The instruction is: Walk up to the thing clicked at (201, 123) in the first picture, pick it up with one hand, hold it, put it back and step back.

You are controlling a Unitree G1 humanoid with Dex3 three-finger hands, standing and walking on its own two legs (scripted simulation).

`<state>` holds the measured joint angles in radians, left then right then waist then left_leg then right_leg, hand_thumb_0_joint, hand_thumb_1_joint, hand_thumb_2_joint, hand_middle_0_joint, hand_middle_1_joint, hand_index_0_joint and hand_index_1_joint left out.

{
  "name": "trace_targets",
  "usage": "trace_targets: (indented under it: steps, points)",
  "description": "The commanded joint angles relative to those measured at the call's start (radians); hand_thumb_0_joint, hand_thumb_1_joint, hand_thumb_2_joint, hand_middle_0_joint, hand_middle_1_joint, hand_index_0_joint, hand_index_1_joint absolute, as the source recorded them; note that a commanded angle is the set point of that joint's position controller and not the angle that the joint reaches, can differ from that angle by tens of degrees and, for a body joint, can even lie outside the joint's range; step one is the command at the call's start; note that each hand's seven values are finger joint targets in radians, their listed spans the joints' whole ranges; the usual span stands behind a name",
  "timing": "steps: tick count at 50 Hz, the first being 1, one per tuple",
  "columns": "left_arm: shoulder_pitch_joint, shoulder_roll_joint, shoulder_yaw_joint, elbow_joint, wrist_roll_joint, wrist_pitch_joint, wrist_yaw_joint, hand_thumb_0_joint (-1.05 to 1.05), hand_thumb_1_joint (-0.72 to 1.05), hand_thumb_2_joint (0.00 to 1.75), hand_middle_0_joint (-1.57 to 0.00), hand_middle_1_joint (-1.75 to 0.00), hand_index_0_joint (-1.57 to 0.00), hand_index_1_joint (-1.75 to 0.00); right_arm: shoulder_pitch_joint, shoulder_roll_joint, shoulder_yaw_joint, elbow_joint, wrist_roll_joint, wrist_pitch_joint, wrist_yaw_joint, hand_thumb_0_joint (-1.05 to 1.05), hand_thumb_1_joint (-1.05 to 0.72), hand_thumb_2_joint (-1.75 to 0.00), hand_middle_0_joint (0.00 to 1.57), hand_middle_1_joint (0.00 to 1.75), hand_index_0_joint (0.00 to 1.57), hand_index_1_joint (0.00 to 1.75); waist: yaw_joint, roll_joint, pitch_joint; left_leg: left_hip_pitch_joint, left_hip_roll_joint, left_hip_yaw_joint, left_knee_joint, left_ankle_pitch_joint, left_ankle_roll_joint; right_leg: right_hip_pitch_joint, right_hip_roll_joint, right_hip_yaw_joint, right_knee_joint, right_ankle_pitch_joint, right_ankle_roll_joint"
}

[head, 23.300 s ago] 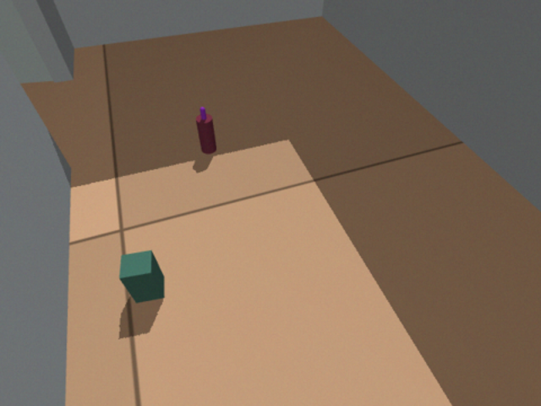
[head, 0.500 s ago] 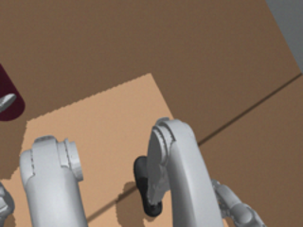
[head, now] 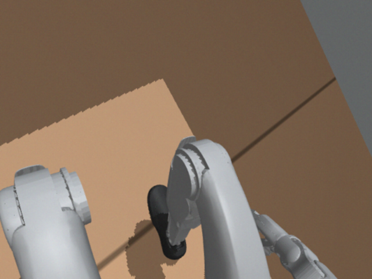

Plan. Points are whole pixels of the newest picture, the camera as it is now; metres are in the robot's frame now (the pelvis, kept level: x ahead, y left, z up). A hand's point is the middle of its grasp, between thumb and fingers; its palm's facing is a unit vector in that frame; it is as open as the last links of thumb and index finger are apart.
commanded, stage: lower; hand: left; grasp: from the side
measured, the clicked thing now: out of the picture +0.44 +0.31 -0.15
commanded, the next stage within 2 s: loosen in 0.18 s
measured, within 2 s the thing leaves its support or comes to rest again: rests again in 1.40 s
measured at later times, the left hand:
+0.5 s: hand out of the picture +0.44 +0.32 -0.16, palm faces +0.41 -0.91 -0.01, open 11.5 cm
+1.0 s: hand out of the picture +0.44 +0.32 -0.14, palm faces +0.42 -0.91 +0.01, open 17.1 cm
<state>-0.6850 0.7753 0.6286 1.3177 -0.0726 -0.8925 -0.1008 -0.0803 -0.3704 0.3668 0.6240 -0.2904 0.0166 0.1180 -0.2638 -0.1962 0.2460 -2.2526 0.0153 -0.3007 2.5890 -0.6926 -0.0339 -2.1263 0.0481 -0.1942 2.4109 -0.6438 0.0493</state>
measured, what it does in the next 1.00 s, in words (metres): stands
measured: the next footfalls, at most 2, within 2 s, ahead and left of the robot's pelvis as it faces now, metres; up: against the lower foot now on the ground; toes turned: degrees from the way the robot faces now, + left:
none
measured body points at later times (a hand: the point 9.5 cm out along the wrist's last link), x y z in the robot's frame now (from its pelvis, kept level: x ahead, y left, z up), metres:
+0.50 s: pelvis -0.01 +0.01 +0.00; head +0.23 +0.17 +0.34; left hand +0.41 +0.36 -0.16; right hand +0.15 -0.25 -0.05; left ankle +0.08 +0.13 -0.26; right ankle +0.13 -0.12 -0.26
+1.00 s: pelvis -0.01 +0.00 +0.00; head +0.23 +0.16 +0.34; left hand +0.42 +0.37 -0.14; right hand +0.14 -0.25 -0.05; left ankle +0.08 +0.13 -0.26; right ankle +0.13 -0.12 -0.26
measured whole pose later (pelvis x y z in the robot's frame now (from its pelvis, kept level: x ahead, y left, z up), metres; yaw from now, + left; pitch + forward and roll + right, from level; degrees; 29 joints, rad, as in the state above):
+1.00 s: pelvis -0.01 +0.00 +0.00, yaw -2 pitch +15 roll -15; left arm -0.71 0.85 0.62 1.39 -0.11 -0.99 -0.10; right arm -0.11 -0.37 0.46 0.57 -0.31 0.04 0.13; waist -0.26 -0.23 0.27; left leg -2.24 0.03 -0.34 2.62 -0.68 -0.02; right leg -2.10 0.08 -0.22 2.40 -0.61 0.07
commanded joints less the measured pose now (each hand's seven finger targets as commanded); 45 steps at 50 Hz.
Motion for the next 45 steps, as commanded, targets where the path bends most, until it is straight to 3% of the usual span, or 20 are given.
trace_targets:
  steps: [1,3,6,10,13,15,18,22,24,29,35,37,41,45]
  points:
    - [-0.326,0.329,0.038,-0.269,-0.031,-0.156,0.003,0.0,-0.01,1.22,-1.23,-1.39,-1.25,-1.38,0.096,-0.33,-0.086,-0.015,-0.006,0.012,-0.021,0.0,-0.92,-0.91,0.2,0.3,0.2,0.3,-0.059,0.579,-0.73,0.491,0.047,0.089,-0.285,0.182,0.006,0.34,0.028,-0.073,-0.179,0.223,-0.063]
    - [-0.328,0.339,0.034,-0.272,-0.032,-0.165,0.002,0.0,-0.05,1.2,-1.22,-1.38,-1.24,-1.38,0.074,-0.33,-0.08,-0.02,-0.01,0.008,-0.021,0.0,-0.92,-0.91,0.2,0.3,0.2,0.3,-0.055,0.583,-0.718,0.476,0.047,0.095,-0.278,0.157,0.008,0.337,0.031,-0.071,-0.181,0.209,-0.064]
    - [-0.32,0.339,0.047,-0.289,-0.036,-0.17,0.008,0.0,-0.02,1.21,-1.2,-1.37,-1.22,-1.37,0.071,-0.337,-0.079,-0.024,-0.015,0.006,-0.023,0.0,-0.92,-0.91,0.2,0.3,0.2,0.3,-0.048,0.595,-0.73,0.511,0.051,0.089,-0.276,0.201,0.003,0.347,0.033,-0.077,-0.172,0.243,-0.064]
    - [-0.313,0.291,0.011,-0.24,-0.036,-0.166,0.016,0.0,-0.06,1.23,-1.22,-1.39,-1.24,-1.39,0.063,-0.337,-0.068,-0.027,-0.02,0.007,-0.021,0.0,-0.92,-0.91,0.2,0.3,0.2,0.3,-0.076,0.573,-0.7,0.505,0.054,0.074,-0.272,0.202,0.002,0.337,0.036,-0.091,-0.173,0.251,-0.06]
    - [-0.309,0.325,0.018,-0.199,-0.026,-0.165,0.024,0.0,-0.02,1.23,-1.21,-1.39,-1.24,-1.38,0.063,-0.337,-0.059,-0.025,-0.022,0.012,-0.022,0.0,-0.91,-0.9,0.2,0.3,0.2,0.3,-0.077,0.542,-0.67,0.461,0.052,0.074,-0.268,0.175,0.009,0.343,0.037,-0.095,-0.18,0.232,-0.057]
    - [-0.309,0.306,0.0,-0.185,-0.024,-0.168,0.024,0.0,0.01,1.17,-1.27,-1.37,-1.3,-1.36,0.052,-0.338,-0.056,-0.027,-0.025,0.013,-0.021,0.0,-0.91,-0.9,0.2,0.3,0.2,0.3,-0.085,0.526,-0.65,0.451,0.054,0.069,-0.266,0.155,0.011,0.329,0.04,-0.099,-0.18,0.219,-0.056]
    - [-0.332,0.319,0.009,-0.213,-0.027,-0.178,0.034,0.0,-0.14,0.93,-1.09,-1.13,-1.13,-1.12,0.047,-0.342,-0.053,-0.034,-0.028,0.013,-0.018,0.0,-0.92,-0.9,0.2,0.3,0.2,0.3,-0.08,0.551,-0.664,0.484,0.055,0.063,-0.272,0.17,0.006,0.33,0.04,-0.105,-0.174,0.229,-0.056]
    - [-0.352,0.298,-0.006,-0.193,-0.03,-0.186,0.041,0.0,-0.3,0.62,-0.93,-0.9,-0.96,-0.87,0.027,-0.341,-0.051,-0.045,-0.028,0.01,-0.015,0.0,-0.92,-0.9,0.2,0.3,0.2,0.3,-0.092,0.533,-0.618,0.457,0.056,0.059,-0.283,0.11,0.007,0.299,0.041,-0.114,-0.18,0.182,-0.057]
    - [-0.352,0.326,-0.001,-0.197,-0.021,-0.189,0.043,0.0,-0.39,0.52,-0.86,-0.8,-0.89,-0.78,0.035,-0.341,-0.049,-0.038,-0.031,0.013,-0.015,0.0,-0.92,-0.89,0.2,0.3,0.2,0.3,-0.089,0.547,-0.637,0.464,0.056,0.061,-0.277,0.116,0.007,0.306,0.045,-0.113,-0.178,0.19,-0.056]
    - [-0.336,0.301,-0.037,-0.147,-0.003,-0.184,0.042,0.0,-0.54,0.27,-0.52,-0.45,-0.54,-0.44,0.023,-0.345,-0.047,-0.035,-0.033,0.014,-0.014,0.0,-0.92,-0.9,0.2,0.3,0.2,0.3,-0.097,0.564,-0.599,0.472,0.06,0.048,-0.29,0.118,0.002,0.272,0.042,-0.121,-0.163,0.192,-0.059]
    - [-0.223,0.239,-0.057,-0.036,-0.016,-0.144,0.029,0.0,-0.61,0.16,-0.39,-0.3,-0.4,-0.3,0.028,-0.345,-0.04,-0.06,-0.024,0.034,-0.009,0.0,-0.92,-0.9,0.2,0.3,0.2,0.3,-0.079,0.495,-0.556,0.427,0.058,0.043,-0.307,0.099,0.007,0.275,0.046,-0.135,-0.178,0.173,-0.057]
    - [-0.207,0.252,-0.035,-0.038,-0.029,-0.138,0.025,0.0,-0.61,0.13,-0.35,-0.26,-0.36,-0.25,0.031,-0.343,-0.036,-0.068,-0.02,0.035,-0.007,0.0,-0.91,-0.9,0.2,0.3,0.2,0.3,-0.068,0.463,-0.575,0.405,0.053,0.05,-0.293,0.108,0.014,0.303,0.05,-0.132,-0.185,0.181,-0.055]
    - [-0.234,0.269,-0.017,-0.07,-0.047,-0.149,0.019,0.0,-0.61,0.03,-0.19,-0.11,-0.2,-0.1,0.026,-0.342,-0.032,-0.072,-0.018,0.034,-0.008,0.0,-0.91,-0.9,0.2,0.3,0.2,0.3,-0.076,0.457,-0.595,0.402,0.056,0.05,-0.277,0.131,0.019,0.328,0.054,-0.129,-0.181,0.206,-0.052]
    - [-0.283,0.286,-0.016,-0.077,-0.049,-0.163,0.018,0.0,-0.61,0.04,-0.08,-0.06,-0.09,-0.06,0.013,-0.336,-0.024,-0.081,-0.017,0.031,-0.01,0.0,-0.89,-0.9,0.2,0.3,0.2,0.3,-0.091,0.452,-0.556,0.364,0.06,0.053,-0.279,0.058,0.024,0.308,0.057,-0.129,-0.193,0.15,-0.054]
